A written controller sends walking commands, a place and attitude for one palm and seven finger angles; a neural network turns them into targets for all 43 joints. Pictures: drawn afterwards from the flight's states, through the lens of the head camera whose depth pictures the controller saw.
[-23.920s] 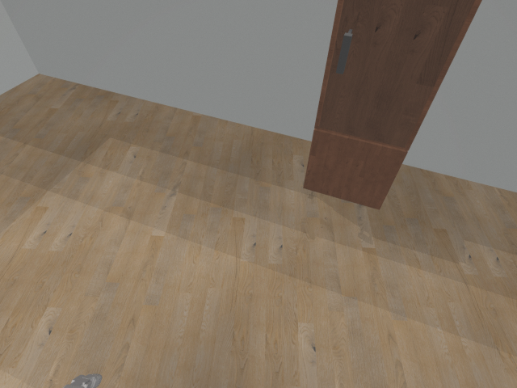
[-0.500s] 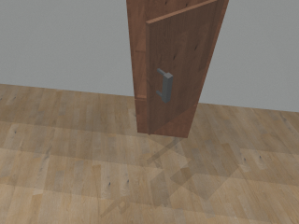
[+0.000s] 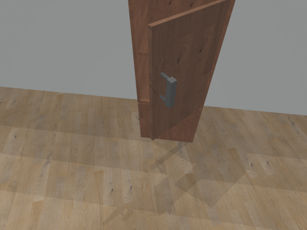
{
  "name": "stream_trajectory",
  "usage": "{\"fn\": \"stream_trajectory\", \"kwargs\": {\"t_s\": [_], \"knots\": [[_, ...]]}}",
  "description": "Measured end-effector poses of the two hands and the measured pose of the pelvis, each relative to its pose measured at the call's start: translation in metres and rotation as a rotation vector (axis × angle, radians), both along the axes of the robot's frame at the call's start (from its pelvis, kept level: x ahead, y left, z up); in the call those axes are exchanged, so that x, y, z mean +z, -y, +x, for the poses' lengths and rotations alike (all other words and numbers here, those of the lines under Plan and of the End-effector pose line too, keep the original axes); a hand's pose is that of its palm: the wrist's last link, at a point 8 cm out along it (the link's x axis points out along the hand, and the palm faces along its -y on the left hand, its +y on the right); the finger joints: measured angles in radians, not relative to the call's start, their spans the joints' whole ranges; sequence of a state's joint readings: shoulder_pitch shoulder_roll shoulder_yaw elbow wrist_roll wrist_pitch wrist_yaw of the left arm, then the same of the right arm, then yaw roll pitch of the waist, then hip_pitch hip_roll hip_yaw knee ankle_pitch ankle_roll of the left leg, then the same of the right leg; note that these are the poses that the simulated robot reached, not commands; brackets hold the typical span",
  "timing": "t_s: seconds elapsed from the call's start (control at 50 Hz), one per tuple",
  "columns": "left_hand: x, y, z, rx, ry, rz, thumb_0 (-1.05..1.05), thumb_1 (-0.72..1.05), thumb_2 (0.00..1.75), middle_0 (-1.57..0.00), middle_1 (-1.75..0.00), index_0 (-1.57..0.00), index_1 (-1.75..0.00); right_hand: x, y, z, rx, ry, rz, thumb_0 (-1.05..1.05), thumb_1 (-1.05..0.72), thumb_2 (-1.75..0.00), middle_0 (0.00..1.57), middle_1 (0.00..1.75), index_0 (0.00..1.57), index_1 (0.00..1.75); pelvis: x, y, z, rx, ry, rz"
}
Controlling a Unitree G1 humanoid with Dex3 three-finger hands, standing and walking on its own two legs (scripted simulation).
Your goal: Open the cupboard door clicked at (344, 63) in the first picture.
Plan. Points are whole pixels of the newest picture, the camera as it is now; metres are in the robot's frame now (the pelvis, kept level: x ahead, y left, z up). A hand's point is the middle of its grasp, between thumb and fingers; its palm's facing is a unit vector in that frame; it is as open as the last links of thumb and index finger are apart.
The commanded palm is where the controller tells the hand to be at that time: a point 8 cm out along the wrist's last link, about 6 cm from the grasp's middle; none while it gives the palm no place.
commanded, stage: walk to a spot facing it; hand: left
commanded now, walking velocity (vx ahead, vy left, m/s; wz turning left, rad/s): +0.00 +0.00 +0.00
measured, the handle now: (166, 90) +0.59 -0.01 +0.00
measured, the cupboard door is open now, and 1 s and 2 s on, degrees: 46 46 46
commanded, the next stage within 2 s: none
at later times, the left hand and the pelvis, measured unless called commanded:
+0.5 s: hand out of the picture +0.07 +0.18 -0.18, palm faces -0.12 -0.96 -0.27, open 7.4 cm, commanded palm none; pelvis +0.00 -0.02 -0.02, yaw -10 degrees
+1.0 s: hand out of the picture +0.13 +0.16 -0.18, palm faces -0.32 -0.91 -0.25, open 7.4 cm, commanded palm none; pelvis +0.02 -0.02 -0.01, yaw -25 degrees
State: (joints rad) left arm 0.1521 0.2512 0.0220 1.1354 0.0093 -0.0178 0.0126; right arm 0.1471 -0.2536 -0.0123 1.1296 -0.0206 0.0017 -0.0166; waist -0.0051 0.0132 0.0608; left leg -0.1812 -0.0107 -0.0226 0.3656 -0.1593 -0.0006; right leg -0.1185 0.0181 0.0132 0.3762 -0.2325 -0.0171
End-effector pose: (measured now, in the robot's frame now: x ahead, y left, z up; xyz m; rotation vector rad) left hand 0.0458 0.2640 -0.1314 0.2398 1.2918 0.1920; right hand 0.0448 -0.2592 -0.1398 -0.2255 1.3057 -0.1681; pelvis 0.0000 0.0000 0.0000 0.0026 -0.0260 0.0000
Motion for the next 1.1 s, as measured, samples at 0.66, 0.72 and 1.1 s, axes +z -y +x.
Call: {"fn": "stream_trajectory", "kwargs": {"t_s": [0.66, 0.72, 1.1], "knots": [[-0.004, 0.062, 0.029, -0.162, -0.049, 0.007, 0.01, 0.91, 0.90, -0.20, -0.30, -0.20, -0.30, -0.023, 0.031, -0.049, -0.265, -0.006, 0.050, 0.00, -0.90, -0.90, 0.21, 0.30, 0.20, 0.30, -0.012, 0.037, -0.006, -0.243, -0.029, 0.040], [-0.001, 0.069, 0.032, -0.194, -0.070, 0.003, 0.01, 0.91, 0.90, -0.20, -0.30, -0.20, -0.30, -0.013, 0.037, -0.041, -0.301, 0.039, 0.040, 0.00, -0.91, -0.90, 0.20, 0.30, 0.20, 0.30, -0.006, 0.039, -0.004, -0.286, -0.041, 0.050], [-0.015, 0.065, 0.147, -0.428, 0.022, -0.031, 0.01, 0.91, 0.90, -0.20, -0.29, -0.20, -0.30, 0.008, 0.021, -0.042, -0.417, 0.159, -0.056, 0.00, -0.90, -0.90, 0.21, 0.30, 0.20, 0.30, -0.012, 0.019, 0.018, -0.502, -0.067, 0.015]]}}
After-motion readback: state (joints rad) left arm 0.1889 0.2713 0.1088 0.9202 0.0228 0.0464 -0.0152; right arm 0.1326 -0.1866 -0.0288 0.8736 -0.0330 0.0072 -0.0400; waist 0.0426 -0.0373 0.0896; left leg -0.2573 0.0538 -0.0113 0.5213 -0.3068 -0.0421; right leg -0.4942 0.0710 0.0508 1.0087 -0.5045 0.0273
